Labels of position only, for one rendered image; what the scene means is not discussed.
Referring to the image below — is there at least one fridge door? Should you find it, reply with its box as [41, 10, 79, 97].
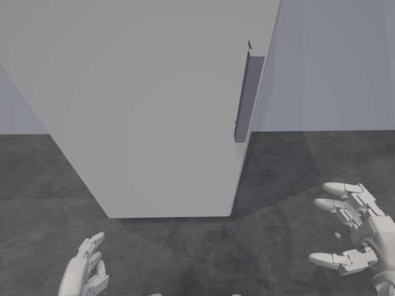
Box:
[0, 0, 280, 218]

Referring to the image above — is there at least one robot right hand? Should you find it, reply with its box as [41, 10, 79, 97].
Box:
[308, 183, 395, 276]

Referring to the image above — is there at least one handle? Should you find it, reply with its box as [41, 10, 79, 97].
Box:
[234, 39, 265, 142]

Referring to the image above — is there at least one robot left hand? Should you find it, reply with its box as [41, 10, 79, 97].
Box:
[58, 232, 109, 296]

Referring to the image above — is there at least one robot right forearm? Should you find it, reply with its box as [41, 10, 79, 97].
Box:
[372, 269, 395, 296]

